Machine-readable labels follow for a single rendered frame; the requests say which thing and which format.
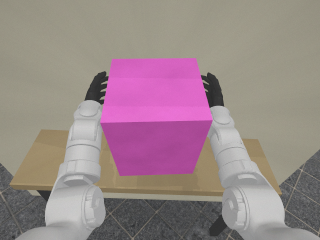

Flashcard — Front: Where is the robot right hand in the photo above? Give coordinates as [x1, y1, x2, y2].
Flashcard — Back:
[201, 72, 224, 108]

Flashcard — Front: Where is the right robot forearm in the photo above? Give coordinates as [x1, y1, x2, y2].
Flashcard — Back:
[207, 105, 285, 216]

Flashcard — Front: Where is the robot right upper arm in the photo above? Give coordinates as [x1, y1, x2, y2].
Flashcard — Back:
[221, 184, 320, 240]

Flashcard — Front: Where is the table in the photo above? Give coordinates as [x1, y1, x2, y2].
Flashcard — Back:
[9, 129, 282, 236]

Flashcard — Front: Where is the robot left hand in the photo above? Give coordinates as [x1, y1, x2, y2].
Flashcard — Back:
[84, 71, 109, 105]

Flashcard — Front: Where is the left robot forearm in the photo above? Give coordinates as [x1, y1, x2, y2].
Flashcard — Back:
[45, 100, 102, 225]

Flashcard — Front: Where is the robot left upper arm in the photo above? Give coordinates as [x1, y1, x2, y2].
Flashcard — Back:
[15, 184, 106, 240]

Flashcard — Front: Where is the carton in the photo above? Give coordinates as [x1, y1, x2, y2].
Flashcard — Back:
[100, 58, 213, 176]

